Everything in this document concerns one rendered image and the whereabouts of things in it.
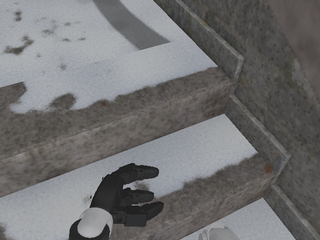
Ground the robot left forearm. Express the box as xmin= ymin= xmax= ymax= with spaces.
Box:
xmin=69 ymin=207 xmax=113 ymax=240

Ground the robot left hand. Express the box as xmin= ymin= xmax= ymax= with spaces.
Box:
xmin=89 ymin=163 xmax=164 ymax=227

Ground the right robot shin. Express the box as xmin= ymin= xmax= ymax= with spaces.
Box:
xmin=208 ymin=222 xmax=224 ymax=232

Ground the right robot thigh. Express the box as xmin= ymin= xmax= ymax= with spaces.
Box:
xmin=198 ymin=228 xmax=240 ymax=240

